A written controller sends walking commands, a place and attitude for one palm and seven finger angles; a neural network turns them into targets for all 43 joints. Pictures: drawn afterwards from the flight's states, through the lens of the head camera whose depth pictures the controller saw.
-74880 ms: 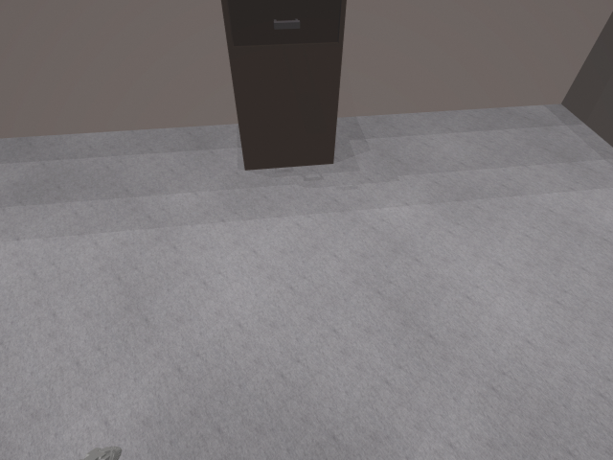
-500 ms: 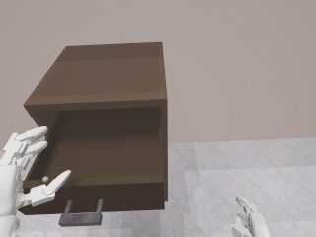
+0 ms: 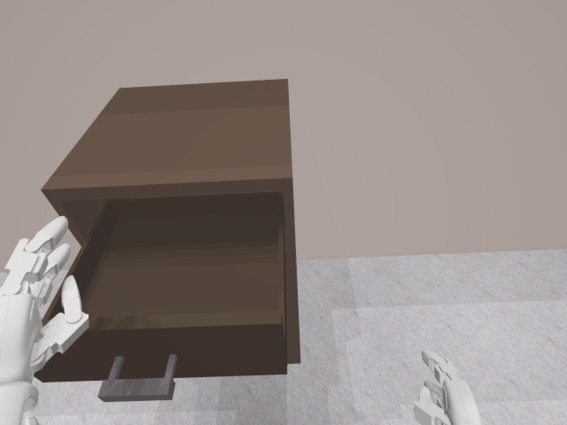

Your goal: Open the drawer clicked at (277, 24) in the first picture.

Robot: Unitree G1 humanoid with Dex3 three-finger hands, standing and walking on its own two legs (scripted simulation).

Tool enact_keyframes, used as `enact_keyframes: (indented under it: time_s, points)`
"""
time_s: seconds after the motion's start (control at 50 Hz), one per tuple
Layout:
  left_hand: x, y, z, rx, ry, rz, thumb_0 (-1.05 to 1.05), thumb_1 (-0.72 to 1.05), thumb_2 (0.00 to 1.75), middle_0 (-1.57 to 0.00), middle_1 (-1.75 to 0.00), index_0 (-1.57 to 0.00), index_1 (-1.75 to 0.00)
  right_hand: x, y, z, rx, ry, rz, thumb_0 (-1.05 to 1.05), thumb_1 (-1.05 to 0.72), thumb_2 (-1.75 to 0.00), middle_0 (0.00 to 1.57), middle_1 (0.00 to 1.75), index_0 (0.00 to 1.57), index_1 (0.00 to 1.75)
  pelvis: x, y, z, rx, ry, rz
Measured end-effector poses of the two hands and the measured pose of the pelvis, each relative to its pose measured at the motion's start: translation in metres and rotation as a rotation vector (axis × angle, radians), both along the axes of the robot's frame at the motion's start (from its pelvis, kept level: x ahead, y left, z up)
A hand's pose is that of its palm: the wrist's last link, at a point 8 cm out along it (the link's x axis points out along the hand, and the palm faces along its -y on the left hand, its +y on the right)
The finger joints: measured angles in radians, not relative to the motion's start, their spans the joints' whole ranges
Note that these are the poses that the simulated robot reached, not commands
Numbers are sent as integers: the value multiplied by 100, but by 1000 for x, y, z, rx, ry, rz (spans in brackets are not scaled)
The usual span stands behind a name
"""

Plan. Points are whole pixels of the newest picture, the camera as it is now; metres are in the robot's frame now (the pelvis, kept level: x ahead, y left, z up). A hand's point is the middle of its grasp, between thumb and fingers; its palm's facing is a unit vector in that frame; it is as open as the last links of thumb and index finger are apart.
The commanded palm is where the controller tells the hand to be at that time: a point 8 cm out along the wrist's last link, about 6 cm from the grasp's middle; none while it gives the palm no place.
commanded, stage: step back with the hand held close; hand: left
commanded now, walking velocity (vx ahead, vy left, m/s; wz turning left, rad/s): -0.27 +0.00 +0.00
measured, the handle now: (141, 375) +0.19 +0.25 -0.05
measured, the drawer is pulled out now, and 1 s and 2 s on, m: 0.27 0.27 0.27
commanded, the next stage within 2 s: stop stepping back and stand still in 1.24 s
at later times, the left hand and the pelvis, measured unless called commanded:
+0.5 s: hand (51, 332) +0.16 +0.26 +0.16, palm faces +0.29 -0.82 -0.50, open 7.4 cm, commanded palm +0.10 +0.31 +0.17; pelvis -0.03 +0.03 -0.01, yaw +0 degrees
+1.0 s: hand out of the picture +0.11 +0.29 +0.17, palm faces +0.37 -0.82 -0.45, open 7.4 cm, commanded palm +0.05 +0.33 +0.17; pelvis -0.09 +0.05 -0.01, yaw -1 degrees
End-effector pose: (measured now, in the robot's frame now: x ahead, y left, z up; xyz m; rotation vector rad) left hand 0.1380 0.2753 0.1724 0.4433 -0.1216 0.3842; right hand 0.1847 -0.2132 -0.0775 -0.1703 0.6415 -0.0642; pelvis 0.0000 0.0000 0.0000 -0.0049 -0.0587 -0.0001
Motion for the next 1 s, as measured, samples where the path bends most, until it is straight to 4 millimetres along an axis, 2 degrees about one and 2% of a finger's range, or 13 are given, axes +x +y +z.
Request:
enact_keyframes:
  time_s: [0.14, 0.26, 0.36, 0.52, 0.66, 0.78, 0.88, 0.94, 1.0]
  points:
    - [5, 5, 17, 96, -60, -21, 1, 89, 90, -21, -31, -21, -30, -9, -6, -2, -8, 39, -4, 1, -91, -90, 20, 30, 20, 30, -5, 0, -1, -14, 44, 8]
    - [7, 3, 3, 92, 14, -85, 1, 89, 90, -21, -31, -21, -30, -22, -17, -3, -39, 87, -74, 1, -91, -90, 20, 30, 21, 30, -11, 9, -2, -10, 79, -4]
    - [3, 12, -3, 101, 49, -115, 1, 89, 90, -21, -31, -21, -30, -34, -18, 1, -68, 104, -118, 1, -91, -90, 20, 30, 20, 30, -18, 16, -3, -11, 92, -5]
    - [-16, 28, 6, 131, -19, -122, 1, 89, 90, -22, -31, -21, -30, -48, 0, 10, -91, 78, -100, 1, -91, -90, 20, 30, 20, 30, -37, 27, -6, -10, 99, -8]
    - [-37, 33, 5, 143, -61, -105, 1, 89, 90, -21, -31, -21, -30, -60, 18, 8, -70, 30, -53, 1, -91, -90, 20, 30, 21, 30, -56, 31, -13, -17, 95, -11]
    - [-53, 35, 1, 96, -114, -101, 1, 89, 90, -21, -31, -21, -30, -81, 22, 0, -87, 70, -36, 1, -91, -90, 20, 30, 21, 30, -67, 35, -16, -41, 94, 20]
    - [-62, 50, -2, 97, -137, -100, 1, 89, 90, -22, -31, -21, -30, -100, 25, -3, -130, 123, -55, 1, -91, -90, 20, 30, 21, 30, -75, 46, -18, -39, 82, 19]
    - [-64, 58, 3, 128, -125, -89, 1, 89, 90, -21, -31, -21, -30, -107, 31, 1, -125, 108, -58, 1, -91, -90, 20, 30, 21, 30, -81, 49, -14, -45, 92, 4]
    - [-65, 59, 11, 127, -139, -97, 1, 89, 90, -21, -31, -21, -30, -114, 39, 5, -107, 93, -48, 1, -91, -90, 20, 30, 21, 30, -89, 49, -9, -55, 108, -20]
